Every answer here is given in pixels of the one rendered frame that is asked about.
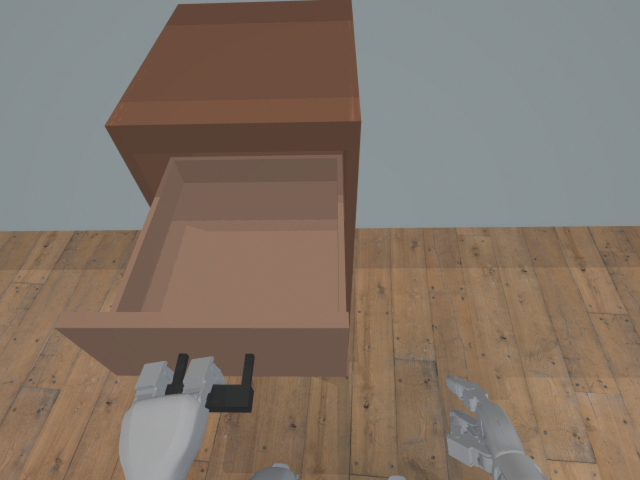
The robot left hand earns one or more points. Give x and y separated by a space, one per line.
161 434

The drawer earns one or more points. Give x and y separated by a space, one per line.
238 255

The handle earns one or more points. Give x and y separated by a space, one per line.
222 398

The robot right forearm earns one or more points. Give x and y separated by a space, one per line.
516 466

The cabinet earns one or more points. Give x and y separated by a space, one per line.
247 79

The robot right hand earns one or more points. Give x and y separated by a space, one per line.
479 441

